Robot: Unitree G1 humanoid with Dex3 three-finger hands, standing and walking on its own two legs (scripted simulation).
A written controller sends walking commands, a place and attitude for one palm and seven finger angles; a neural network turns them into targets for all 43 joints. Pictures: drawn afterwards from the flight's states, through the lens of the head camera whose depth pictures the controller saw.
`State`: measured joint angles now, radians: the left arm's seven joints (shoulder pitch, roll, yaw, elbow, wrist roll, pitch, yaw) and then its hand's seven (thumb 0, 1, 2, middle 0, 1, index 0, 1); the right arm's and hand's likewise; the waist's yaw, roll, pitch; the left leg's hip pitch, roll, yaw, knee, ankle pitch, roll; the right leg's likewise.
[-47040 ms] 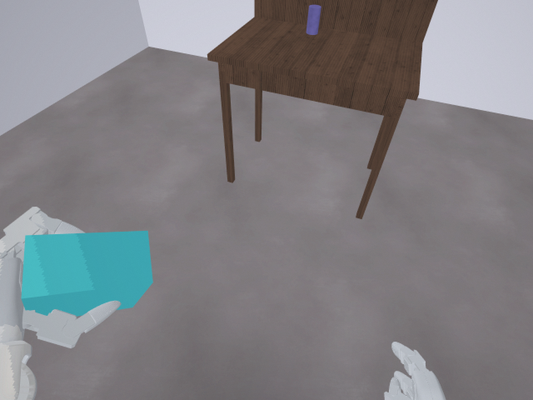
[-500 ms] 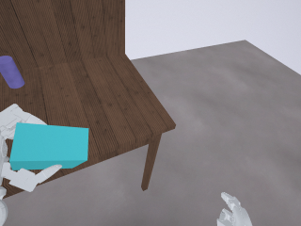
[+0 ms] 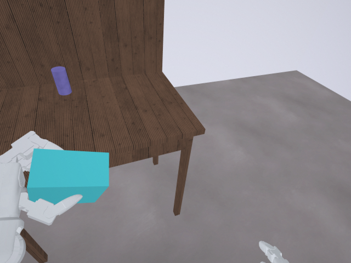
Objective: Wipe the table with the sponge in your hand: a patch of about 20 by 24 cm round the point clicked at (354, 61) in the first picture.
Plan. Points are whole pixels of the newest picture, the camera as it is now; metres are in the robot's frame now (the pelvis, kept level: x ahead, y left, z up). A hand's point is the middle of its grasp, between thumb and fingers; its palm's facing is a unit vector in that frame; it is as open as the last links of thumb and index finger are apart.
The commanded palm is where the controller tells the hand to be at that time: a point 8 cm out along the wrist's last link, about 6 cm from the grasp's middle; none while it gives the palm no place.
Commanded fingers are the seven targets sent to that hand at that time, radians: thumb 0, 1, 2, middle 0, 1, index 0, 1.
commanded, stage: stop stepping back and stand still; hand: left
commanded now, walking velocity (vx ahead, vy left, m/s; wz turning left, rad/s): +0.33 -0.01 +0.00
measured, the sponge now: (79, 179) +0.23 +0.20 +0.15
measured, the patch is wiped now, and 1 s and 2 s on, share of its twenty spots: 1.00 1.00 1.00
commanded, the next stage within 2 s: stand and wait in 1.72 s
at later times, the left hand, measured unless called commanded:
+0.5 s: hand out of the picture +0.08 +0.23 +0.15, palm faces +0.36 -0.86 -0.36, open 10.2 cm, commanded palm +0.03 +0.28 +0.18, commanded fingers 0.00 0.10 1.30 -1.20 -1.60 -1.20 -1.60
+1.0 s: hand out of the picture +0.06 +0.21 +0.17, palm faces +0.38 -0.86 -0.34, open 10.2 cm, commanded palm +0.01 +0.26 +0.18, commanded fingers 0.00 0.10 1.30 -1.20 -1.60 -1.20 -1.60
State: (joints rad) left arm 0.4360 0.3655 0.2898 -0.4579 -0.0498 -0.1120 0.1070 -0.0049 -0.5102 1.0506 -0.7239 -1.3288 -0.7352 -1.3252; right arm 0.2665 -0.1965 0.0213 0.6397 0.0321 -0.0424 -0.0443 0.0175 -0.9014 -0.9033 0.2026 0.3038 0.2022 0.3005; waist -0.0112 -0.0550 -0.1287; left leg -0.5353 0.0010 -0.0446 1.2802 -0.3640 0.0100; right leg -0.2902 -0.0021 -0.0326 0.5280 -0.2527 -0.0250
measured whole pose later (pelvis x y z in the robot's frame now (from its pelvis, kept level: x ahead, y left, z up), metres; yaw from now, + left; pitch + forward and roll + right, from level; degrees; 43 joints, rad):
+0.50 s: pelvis -0.12 -0.01 -0.02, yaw +3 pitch +0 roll +0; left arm 0.47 0.37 0.31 -0.53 -0.05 -0.10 0.08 -0.01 -0.51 1.05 -0.72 -1.33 -0.74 -1.33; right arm 0.24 -0.18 0.03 0.70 0.02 -0.07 -0.05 0.02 -0.90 -0.90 0.20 0.30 0.20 0.30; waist -0.01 -0.03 -0.06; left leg -0.41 0.01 0.05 0.99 -0.42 0.06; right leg -0.49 0.02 -0.13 0.68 -0.21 -0.10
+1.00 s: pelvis -0.14 -0.03 -0.01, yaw +2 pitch -1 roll -2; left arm 0.50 0.36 0.32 -0.58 -0.06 -0.14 0.13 0.00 -0.51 1.05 -0.73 -1.33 -0.74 -1.33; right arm 0.23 -0.23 -0.01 0.66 0.02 -0.05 -0.06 0.02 -0.90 -0.90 0.20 0.30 0.20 0.30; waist -0.02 0.00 0.00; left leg -0.35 0.03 0.01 0.74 -0.39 0.04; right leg -0.29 -0.03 -0.07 0.62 -0.30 0.01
